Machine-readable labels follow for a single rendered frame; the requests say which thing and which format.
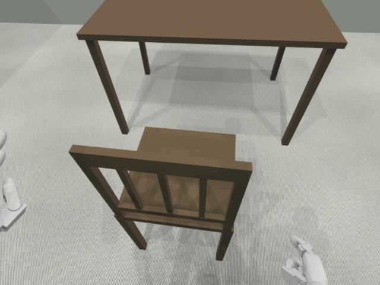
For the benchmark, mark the robot right hand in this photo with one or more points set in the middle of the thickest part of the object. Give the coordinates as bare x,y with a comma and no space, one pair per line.
309,270

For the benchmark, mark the chair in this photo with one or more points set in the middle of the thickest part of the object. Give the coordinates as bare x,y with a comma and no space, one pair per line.
176,178

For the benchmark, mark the table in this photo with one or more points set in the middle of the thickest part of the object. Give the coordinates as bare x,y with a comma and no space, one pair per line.
279,23

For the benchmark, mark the robot left hand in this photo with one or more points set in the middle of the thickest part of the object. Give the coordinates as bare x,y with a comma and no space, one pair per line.
13,208

